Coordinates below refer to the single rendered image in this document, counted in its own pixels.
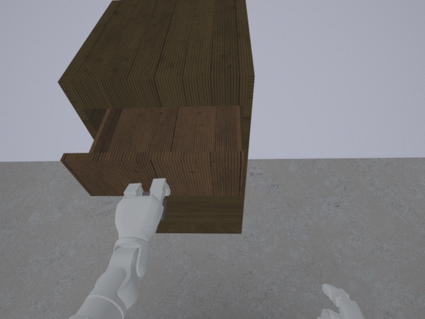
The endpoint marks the handle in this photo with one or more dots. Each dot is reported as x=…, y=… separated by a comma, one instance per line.
x=164, y=202

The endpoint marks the drawer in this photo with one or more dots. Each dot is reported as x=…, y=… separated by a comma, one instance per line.
x=198, y=150

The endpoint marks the robot left forearm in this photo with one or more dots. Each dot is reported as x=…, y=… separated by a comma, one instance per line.
x=117, y=288

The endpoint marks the left robot hand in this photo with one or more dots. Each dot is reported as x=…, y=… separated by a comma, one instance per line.
x=139, y=216

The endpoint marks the cabinet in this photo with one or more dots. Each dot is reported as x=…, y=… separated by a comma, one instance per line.
x=170, y=53

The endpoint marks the right robot hand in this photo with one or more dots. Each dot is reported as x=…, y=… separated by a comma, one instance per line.
x=348, y=309

